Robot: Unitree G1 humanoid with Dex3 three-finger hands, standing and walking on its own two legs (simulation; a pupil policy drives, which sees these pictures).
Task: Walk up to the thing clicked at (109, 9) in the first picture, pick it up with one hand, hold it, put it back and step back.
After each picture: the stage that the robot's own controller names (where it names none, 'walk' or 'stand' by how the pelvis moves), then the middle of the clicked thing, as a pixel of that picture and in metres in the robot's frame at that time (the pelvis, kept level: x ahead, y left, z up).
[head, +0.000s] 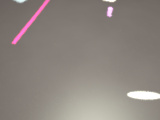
stand; (109, 11) +2.19 -0.36 -0.72
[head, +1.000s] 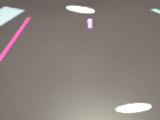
walk; (89, 23) +2.07 +0.10 -0.70
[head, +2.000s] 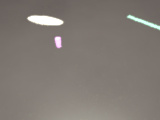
walk; (58, 42) +1.47 +0.41 -0.71
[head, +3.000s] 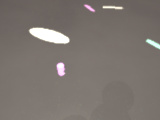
walk; (61, 69) +1.01 +0.31 -0.71
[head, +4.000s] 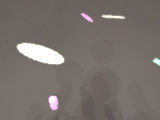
walk; (53, 102) +0.62 +0.27 -0.69
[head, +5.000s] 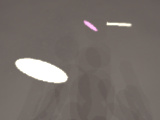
stand; out of the picture +0.38 +0.21 -0.70
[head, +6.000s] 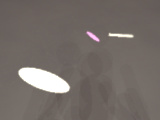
stand; out of the picture +0.35 +0.20 -0.73
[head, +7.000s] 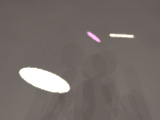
stand; out of the picture +0.36 +0.21 -0.73
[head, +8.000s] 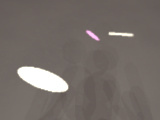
stand; out of the picture +0.35 +0.23 -0.73
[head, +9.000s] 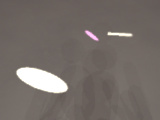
stand; out of the picture +0.34 +0.23 -0.73
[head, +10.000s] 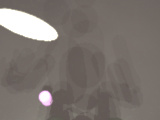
go down; (46, 98) +0.39 +0.22 -0.54
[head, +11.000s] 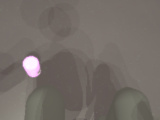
go down; (32, 67) +0.44 +0.25 -0.32
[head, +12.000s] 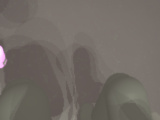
close in; out of the picture +0.42 +0.28 -0.25
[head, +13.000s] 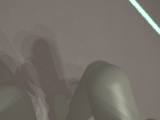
close; out of the picture +0.41 +0.30 -0.22
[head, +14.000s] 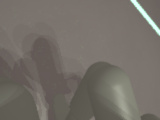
lift; out of the picture +0.39 +0.29 -0.23
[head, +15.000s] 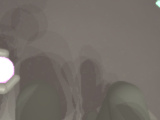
lift; (1, 72) +0.34 +0.28 -0.10
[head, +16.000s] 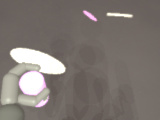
lift; (35, 90) +0.33 +0.18 +0.03
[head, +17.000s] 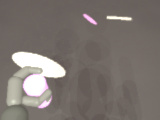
hold; (38, 91) +0.33 +0.18 +0.01
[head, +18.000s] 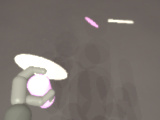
crouch; (42, 91) +0.33 +0.17 +0.00
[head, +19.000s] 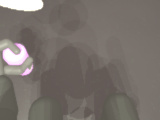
crouch; (19, 60) +0.43 +0.22 -0.09
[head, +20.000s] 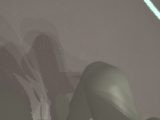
lower; out of the picture +0.41 +0.31 -0.23
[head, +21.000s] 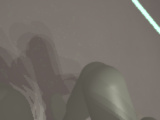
lower; out of the picture +0.41 +0.32 -0.23
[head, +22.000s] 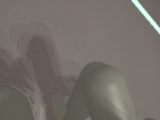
lower; out of the picture +0.41 +0.32 -0.23
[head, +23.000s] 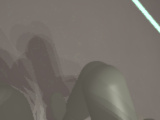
lower; out of the picture +0.41 +0.32 -0.23
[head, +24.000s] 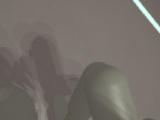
loosen; out of the picture +0.41 +0.31 -0.23
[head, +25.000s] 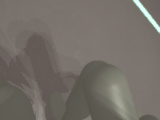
withdraw; out of the picture +0.40 +0.31 -0.23
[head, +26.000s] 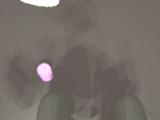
walk; (45, 72) +0.44 +0.23 -0.40
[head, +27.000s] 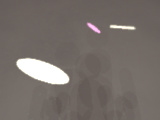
stand; out of the picture +0.37 +0.19 -0.66
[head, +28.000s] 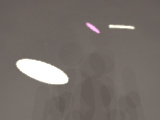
stand; out of the picture +0.37 +0.21 -0.67
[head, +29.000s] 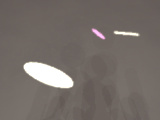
stand; out of the picture +0.38 +0.19 -0.71
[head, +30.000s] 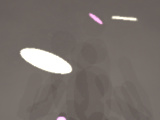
walk; out of the picture +0.41 +0.16 -0.70
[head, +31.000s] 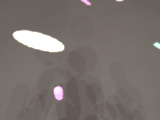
walk; (58, 93) +0.59 +0.20 -0.70
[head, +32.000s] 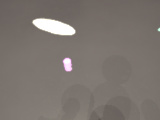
walk; (67, 64) +0.93 +0.24 -0.70
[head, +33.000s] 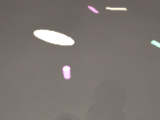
stand; (66, 72) +0.99 +0.22 -0.72
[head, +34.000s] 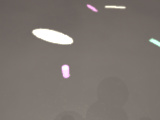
stand; (65, 71) +1.00 +0.22 -0.73
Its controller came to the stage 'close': yes
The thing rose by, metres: 0.72
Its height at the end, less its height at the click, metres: +0.00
